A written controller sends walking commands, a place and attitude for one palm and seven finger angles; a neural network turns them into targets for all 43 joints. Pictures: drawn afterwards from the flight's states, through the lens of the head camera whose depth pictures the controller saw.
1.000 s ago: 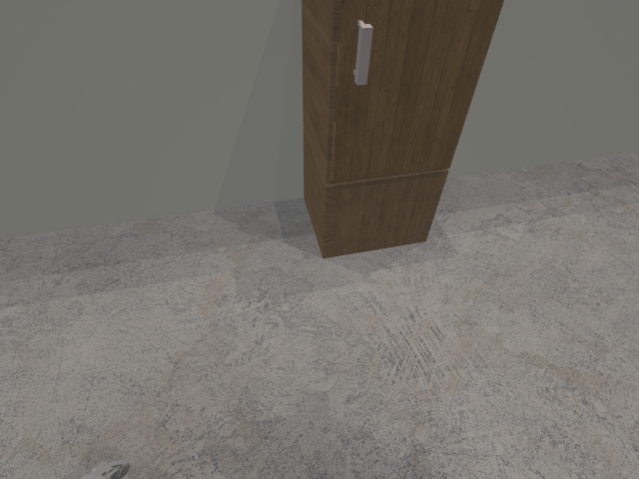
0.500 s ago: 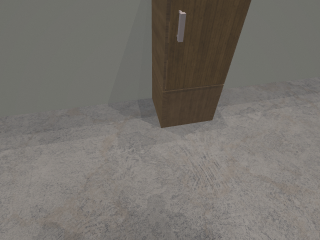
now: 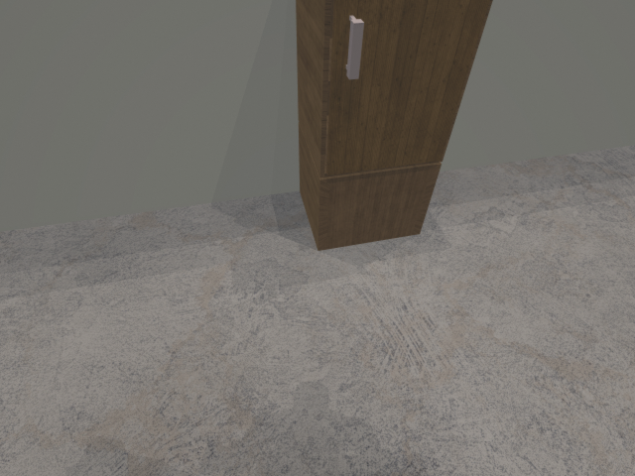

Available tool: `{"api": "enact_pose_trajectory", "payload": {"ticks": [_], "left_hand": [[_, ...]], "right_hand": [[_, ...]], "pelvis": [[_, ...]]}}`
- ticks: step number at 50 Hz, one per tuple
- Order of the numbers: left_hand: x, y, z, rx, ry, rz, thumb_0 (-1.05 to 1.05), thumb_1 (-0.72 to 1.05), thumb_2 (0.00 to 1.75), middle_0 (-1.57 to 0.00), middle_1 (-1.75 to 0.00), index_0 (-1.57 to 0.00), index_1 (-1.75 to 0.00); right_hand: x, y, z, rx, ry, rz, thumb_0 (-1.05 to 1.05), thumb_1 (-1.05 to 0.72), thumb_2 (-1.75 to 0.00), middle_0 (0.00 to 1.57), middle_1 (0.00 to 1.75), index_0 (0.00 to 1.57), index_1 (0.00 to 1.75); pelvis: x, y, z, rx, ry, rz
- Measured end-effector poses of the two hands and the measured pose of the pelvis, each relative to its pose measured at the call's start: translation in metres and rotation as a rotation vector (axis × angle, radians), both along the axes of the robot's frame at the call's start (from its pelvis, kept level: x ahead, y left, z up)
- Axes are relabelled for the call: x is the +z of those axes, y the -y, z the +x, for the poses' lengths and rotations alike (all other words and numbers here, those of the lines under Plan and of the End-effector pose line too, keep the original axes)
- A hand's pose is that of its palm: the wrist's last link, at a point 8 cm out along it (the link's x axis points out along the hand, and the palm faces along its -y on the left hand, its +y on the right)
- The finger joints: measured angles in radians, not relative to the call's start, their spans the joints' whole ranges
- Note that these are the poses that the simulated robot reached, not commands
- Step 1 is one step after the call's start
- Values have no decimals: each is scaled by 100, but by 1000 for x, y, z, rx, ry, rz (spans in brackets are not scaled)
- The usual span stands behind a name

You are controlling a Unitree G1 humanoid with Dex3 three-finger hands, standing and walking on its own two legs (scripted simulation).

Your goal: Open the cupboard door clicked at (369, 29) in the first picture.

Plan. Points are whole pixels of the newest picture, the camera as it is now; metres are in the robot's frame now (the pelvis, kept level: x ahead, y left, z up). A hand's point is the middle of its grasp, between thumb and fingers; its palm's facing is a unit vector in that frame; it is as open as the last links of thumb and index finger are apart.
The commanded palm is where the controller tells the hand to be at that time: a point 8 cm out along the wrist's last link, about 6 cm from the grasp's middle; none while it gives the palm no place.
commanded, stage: look at it before walking up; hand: left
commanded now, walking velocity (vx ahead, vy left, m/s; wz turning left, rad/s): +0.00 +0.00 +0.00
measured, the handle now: (352, 47) +1.10 -0.03 +0.08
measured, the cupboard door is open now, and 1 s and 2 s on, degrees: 0 0 0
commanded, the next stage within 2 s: walk to a spot facing it in 0.44 s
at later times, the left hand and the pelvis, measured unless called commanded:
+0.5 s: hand out of the picture +0.10 +0.24 -0.15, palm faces -0.02 -0.94 -0.34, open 7.4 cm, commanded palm none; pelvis +0.02 +0.00 +0.00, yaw +0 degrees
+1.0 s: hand out of the picture +0.07 +0.18 -0.18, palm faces -0.17 -0.95 -0.26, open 7.4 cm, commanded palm none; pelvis -0.01 -0.02 -0.03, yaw -13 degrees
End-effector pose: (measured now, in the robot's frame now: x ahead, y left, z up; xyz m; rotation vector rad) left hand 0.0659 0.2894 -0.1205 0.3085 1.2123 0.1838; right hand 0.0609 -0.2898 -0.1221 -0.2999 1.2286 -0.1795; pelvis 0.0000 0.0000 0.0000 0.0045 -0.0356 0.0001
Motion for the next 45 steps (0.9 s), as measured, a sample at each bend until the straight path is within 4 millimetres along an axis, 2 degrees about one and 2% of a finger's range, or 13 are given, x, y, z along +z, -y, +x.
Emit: {"api": "enact_pose_trajectory", "payload": {"ticks": [20,32,38,45], "left_hand": [[3,1,20,1,16,4,1,90,90,-20,-30,-20,-30],[2,1,22,1,11,6,1,90,90,-20,-30,-20,-30],[-12,15,15,-28,-44,-23,1,90,90,-20,-30,-20,-30],[-30,42,10,-89,-89,-74,1,90,90,-20,-30,-20,-30]], "right_hand": [[5,4,31,16,35,-9,1,-90,-90,21,30,20,30],[6,4,36,11,45,-15,1,-90,-90,21,30,20,30],[-4,-9,19,-57,58,9,1,-91,-90,20,30,20,30],[-25,-22,-26,-160,26,65,1,-91,-90,21,30,20,30]], "pelvis": [[1,3,14,0,-2,0],[1,4,16,-16,-3,-1],[-5,2,9,-75,-9,2],[-18,6,-4,-159,-9,29]]}}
